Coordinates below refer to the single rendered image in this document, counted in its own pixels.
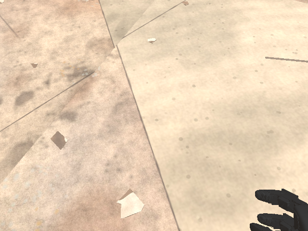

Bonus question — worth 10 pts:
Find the right robot hand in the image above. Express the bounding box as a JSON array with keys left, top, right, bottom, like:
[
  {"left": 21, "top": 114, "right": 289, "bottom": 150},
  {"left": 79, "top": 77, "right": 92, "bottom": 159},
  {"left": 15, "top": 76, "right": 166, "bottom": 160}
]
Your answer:
[{"left": 249, "top": 189, "right": 308, "bottom": 231}]

